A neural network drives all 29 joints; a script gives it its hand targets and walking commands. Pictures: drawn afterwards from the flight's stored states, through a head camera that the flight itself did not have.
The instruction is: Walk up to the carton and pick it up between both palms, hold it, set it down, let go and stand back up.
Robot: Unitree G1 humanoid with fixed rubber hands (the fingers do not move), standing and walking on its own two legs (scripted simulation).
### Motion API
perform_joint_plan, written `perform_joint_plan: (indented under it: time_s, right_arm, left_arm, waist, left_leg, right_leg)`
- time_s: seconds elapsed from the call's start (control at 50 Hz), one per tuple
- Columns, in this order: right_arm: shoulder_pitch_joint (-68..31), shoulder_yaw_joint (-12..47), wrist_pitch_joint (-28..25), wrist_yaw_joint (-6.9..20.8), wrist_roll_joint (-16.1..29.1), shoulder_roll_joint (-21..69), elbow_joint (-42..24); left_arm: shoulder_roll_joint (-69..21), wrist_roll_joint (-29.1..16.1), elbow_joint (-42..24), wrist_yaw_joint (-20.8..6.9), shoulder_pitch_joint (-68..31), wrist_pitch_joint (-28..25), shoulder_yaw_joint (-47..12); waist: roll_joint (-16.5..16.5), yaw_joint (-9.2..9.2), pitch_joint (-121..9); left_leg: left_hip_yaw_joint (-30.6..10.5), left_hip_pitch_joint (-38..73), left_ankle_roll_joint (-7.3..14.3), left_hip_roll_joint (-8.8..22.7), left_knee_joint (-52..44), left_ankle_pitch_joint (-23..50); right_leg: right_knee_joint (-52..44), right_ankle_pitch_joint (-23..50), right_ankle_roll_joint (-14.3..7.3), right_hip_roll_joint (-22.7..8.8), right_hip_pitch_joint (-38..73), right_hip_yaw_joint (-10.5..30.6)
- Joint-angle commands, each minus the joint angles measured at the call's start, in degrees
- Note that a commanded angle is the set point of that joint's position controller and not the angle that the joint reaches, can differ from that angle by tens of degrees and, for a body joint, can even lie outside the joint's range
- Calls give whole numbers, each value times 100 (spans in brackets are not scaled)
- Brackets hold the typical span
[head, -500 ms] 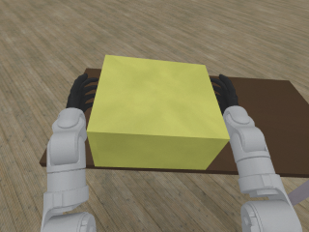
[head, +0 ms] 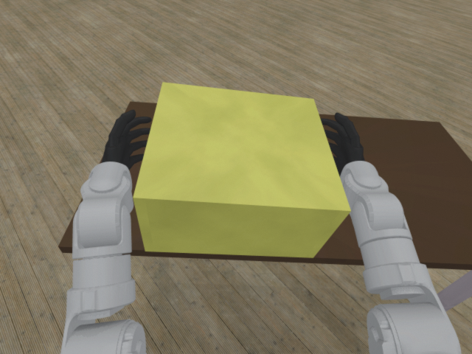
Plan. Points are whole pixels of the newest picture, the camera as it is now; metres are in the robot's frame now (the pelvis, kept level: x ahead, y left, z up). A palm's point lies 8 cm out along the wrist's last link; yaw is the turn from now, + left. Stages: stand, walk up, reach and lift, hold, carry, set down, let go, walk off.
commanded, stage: hold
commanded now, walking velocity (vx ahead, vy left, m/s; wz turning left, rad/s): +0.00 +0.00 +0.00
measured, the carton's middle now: (236, 168) +0.37 +0.00 +0.14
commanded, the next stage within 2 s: none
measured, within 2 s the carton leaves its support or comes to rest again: neither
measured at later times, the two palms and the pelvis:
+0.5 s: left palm (111, 171) +0.34 +0.19 +0.17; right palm (343, 163) +0.36 -0.17 +0.17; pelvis +0.00 +0.00 +0.00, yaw +0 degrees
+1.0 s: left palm (105, 169) +0.33 +0.20 +0.17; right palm (341, 159) +0.36 -0.16 +0.17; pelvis +0.00 +0.00 +0.00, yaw +0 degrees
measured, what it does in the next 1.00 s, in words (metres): stands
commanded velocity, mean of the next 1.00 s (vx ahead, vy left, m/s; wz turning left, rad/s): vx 0.00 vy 0.00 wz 0.00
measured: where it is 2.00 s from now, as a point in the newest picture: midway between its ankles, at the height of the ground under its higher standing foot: outside the picture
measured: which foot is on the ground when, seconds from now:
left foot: down 0.00-1.00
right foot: down 0.00-1.00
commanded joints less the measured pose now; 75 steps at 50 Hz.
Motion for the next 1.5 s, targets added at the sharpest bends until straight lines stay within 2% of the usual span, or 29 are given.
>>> perform_joint_plan:
  time_s: [0.0,0.28,0.3,0.38,0.44,0.52,0.56,0.58,0.6,0.64,0.68,0.7,0.76,0.78,0.82,0.88,0.94,0.98,1.0,1.06,1.08,1.12,1.14,1.18,1.22,1.26,1.34,1.42,1.48]
  right_arm:
    - [-3713,1690,-396,632,402,2079,-1774]
    - [-3608,1765,-337,613,498,2019,-1933]
    - [-3511,1999,-309,618,624,2051,-1819]
    - [-3559,2275,-216,518,870,2108,-2229]
    - [-3714,2256,-227,506,851,2164,-2499]
    - [-3614,2074,-77,454,826,2148,-2228]
    - [-3705,2027,-4,490,791,2136,-2115]
    - [-3735,1979,24,491,781,2145,-2054]
    - [-3787,1922,36,495,728,2151,-1956]
    - [-3684,1788,74,491,662,2050,-1807]
    - [-3682,1852,91,483,666,2157,-1719]
    - [-3665,1869,94,470,666,2139,-1774]
    - [-3806,1923,90,459,731,2231,-1931]
    - [-3745,1909,95,459,738,2229,-1919]
    - [-3777,1942,91,474,751,2212,-1838]
    - [-3707,1849,131,482,705,2173,-1739]
    - [-3718,1834,112,533,732,2121,-1836]
    - [-3823,1867,106,574,704,2179,-1864]
    - [-3771,1846,108,588,736,2135,-1890]
    - [-3828,1894,118,605,706,2136,-1881]
    - [-3752,1855,101,605,666,2140,-1932]
    - [-3799,1900,80,606,720,2132,-1946]
    - [-3791,1936,73,618,747,2161,-1980]
    - [-3813,2011,58,625,811,2170,-2068]
    - [-3716,2051,78,586,790,2077,-2260]
    - [-3583,2132,124,558,859,2075,-2300]
    - [-3481,2064,242,513,916,1935,-2224]
    - [-3626,2053,255,525,909,1920,-2353]
    - [-3593,2058,298,516,901,2023,-2263]
  left_arm:
    - [-2000,-670,-1183,-452,-3328,-397,-2410]
    - [-1969,-650,-1334,-489,-3189,-317,-2402]
    - [-1984,-623,-1368,-489,-3086,-283,-2354]
    - [-2026,-829,-1500,-515,-2818,-138,-2548]
    - [-2104,-900,-1825,-499,-3076,-143,-2626]
    - [-1975,-959,-1807,-486,-3123,-62,-2682]
    - [-1999,-964,-1561,-509,-3116,6,-2643]
    - [-1937,-935,-1480,-526,-3115,24,-2587]
    - [-1994,-923,-1404,-558,-3199,10,-2515]
    - [-1909,-909,-1277,-596,-3152,-41,-2479]
    - [-1971,-870,-1352,-639,-3263,-87,-2458]
    - [-1968,-878,-1298,-638,-3215,-96,-2473]
    - [-2031,-945,-1477,-631,-3292,-106,-2530]
    - [-2008,-928,-1462,-630,-3267,-99,-2531]
    - [-2013,-872,-1323,-640,-3259,-89,-2393]
    - [-2020,-897,-1435,-653,-3351,-92,-2488]
    - [-1994,-908,-1478,-605,-3337,-65,-2559]
    - [-2003,-894,-1549,-593,-3387,-40,-2553]
    - [-2043,-930,-1520,-594,-3324,-30,-2541]
    - [-1992,-828,-1489,-606,-3284,29,-2456]
    - [-1992,-790,-1474,-607,-3256,39,-2419]
    - [-2048,-846,-1590,-608,-3222,31,-2420]
    - [-2055,-881,-1747,-624,-3338,13,-2528]
    - [-2108,-869,-1835,-611,-3281,57,-2601]
    - [-2158,-880,-1902,-615,-3087,121,-2643]
    - [-2109,-950,-2030,-616,-3039,142,-2683]
    - [-1984,-874,-1965,-660,-2880,303,-2580]
    - [-1986,-917,-1899,-685,-2884,320,-2520]
    - [-2075,-944,-2050,-735,-3043,293,-2584]
  waist:
    - [493,-39,-2582]
    - [469,-46,-2546]
    - [572,143,-2364]
    - [303,194,-2647]
    - [401,149,-2858]
    - [580,112,-2508]
    - [455,157,-2324]
    - [588,105,-2193]
    - [462,53,-2174]
    - [389,-22,-2321]
    - [414,32,-2330]
    - [466,-25,-2464]
    - [435,59,-2549]
    - [576,38,-2553]
    - [451,114,-2537]
    - [641,-28,-2382]
    - [561,4,-2400]
    - [564,71,-2297]
    - [521,38,-2435]
    - [436,145,-2350]
    - [518,110,-2354]
    - [549,73,-2531]
    - [436,97,-2708]
    - [603,128,-2740]
    - [544,49,-2821]
    - [384,31,-2827]
    - [560,75,-2388]
    - [380,59,-2517]
    - [504,-58,-2518]
  left_leg:
    - [-35,2759,-10,-96,291,671]
    - [-47,2804,-54,-125,324,885]
    - [-67,2672,1,-154,328,897]
    - [-87,2653,29,-133,360,1275]
    - [-60,3007,12,-108,472,1230]
    - [-75,2749,-59,-83,393,896]
    - [-94,2736,-12,-89,361,719]
    - [-39,2486,-18,-111,340,575]
    - [-90,2442,1,-82,310,456]
    - [-117,2418,38,-84,267,303]
    - [-106,2280,19,-106,236,334]
    - [-44,2323,30,-138,272,255]
    - [-72,2362,6,-131,315,508]
    - [-104,2374,1,-126,266,483]
    - [-72,2334,37,-111,272,426]
    - [-79,2375,-19,-134,262,244]
    - [-48,2530,-47,-100,273,193]
    - [-16,2468,-57,-120,327,413]
    - [-44,2489,-28,-128,285,388]
    - [-61,2533,26,-89,200,225]
    - [-76,2463,45,-84,199,245]
    - [-92,2503,25,-81,215,482]
    - [-53,2629,-22,-86,252,576]
    - [-77,2771,-8,-110,299,1015]
    - [-137,2944,-64,-79,441,1422]
    - [-145,3008,-66,-85,444,1316]
    - [-106,2693,-66,-116,383,1153]
    - [-109,2599,-14,-93,333,945]
    - [-128,2573,-41,-137,392,1090]
  right_leg:
    - [-312,1399,481,-1,-1011,-216]
    - [-303,1678,484,-4,-902,-209]
    - [-198,1835,479,-46,-812,-245]
    - [-182,2121,495,1,-675,-212]
    - [-267,1800,441,14,-911,-219]
    - [-354,1289,385,15,-1055,-226]
    - [-439,1106,365,-28,-1170,-225]
    - [-422,1077,341,-63,-1119,-178]
    - [-414,974,332,-55,-1107,-196]
    - [-380,1018,348,-89,-1016,-143]
    - [-417,1010,331,-101,-998,-170]
    - [-407,993,372,-102,-969,-149]
    - [-359,1204,353,-61,-930,-181]
    - [-384,1142,310,-87,-944,-124]
    - [-413,1167,333,-66,-874,-207]
    - [-404,828,310,-85,-1149,-166]
    - [-439,646,292,-28,-1283,-247]
    - [-427,870,301,-9,-1159,-273]
    - [-406,911,317,-40,-1144,-249]
    - [-433,793,308,-84,-1088,-195]
    - [-408,882,318,-91,-1039,-222]
    - [-362,1106,338,-56,-915,-204]
    - [-368,1110,327,-34,-856,-258]
    - [-354,1601,347,-50,-899,-160]
    - [-354,1853,367,36,-789,-222]
    - [-379,1790,339,33,-847,-216]
    - [-361,1785,336,-34,-751,-202]
    - [-338,1592,370,-45,-771,-204]
    - [-332,1895,351,-48,-687,-198]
